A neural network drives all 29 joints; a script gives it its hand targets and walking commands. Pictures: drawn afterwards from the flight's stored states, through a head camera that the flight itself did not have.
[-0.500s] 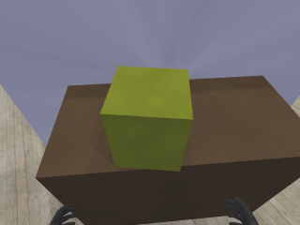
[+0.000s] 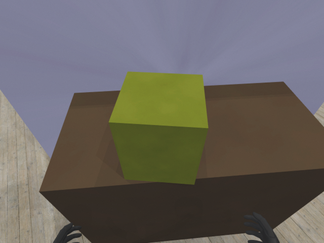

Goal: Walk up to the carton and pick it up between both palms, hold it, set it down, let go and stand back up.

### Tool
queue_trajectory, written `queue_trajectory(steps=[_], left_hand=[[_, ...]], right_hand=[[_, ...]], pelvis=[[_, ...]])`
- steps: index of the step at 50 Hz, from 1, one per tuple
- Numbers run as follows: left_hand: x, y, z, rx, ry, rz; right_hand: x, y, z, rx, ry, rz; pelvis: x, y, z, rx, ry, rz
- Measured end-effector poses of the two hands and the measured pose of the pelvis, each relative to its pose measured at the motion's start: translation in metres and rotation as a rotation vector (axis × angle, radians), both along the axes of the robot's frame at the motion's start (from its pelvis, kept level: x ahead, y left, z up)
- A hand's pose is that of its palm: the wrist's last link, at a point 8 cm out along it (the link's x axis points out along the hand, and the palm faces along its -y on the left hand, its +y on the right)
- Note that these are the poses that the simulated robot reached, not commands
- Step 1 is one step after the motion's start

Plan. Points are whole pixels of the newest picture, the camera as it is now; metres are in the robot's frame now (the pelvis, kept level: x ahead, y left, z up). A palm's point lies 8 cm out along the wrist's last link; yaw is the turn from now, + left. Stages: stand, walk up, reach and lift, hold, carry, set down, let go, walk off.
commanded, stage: stand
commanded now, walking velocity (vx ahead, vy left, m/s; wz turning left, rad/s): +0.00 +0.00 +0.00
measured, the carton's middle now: (161, 129) +0.43 +0.01 +0.05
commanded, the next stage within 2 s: none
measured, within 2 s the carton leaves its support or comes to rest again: neither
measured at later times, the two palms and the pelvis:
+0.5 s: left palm out of the picture +0.13 +0.26 -0.08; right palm out of the picture +0.15 -0.25 -0.07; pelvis -0.01 +0.00 +0.00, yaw +0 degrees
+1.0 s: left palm out of the picture +0.12 +0.26 -0.08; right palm out of the picture +0.14 -0.25 -0.08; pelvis -0.01 +0.00 +0.00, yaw +0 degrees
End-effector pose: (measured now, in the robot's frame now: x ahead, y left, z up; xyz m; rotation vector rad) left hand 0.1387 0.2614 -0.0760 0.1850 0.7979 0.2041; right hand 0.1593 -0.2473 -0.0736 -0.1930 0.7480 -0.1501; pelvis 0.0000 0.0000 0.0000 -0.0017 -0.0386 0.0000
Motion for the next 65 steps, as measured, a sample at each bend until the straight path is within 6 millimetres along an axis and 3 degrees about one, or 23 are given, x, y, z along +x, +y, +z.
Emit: queue_trajectory(steps=[65], left_hand=[[-0.027,0.004,-0.009,-0.001,0.057,0.015]], right_hand=[[-0.022,0.000,-0.007,0.000,0.037,-0.009]], pelvis=[[-0.014,0.001,0.000,-0.002,-0.020,0.000]])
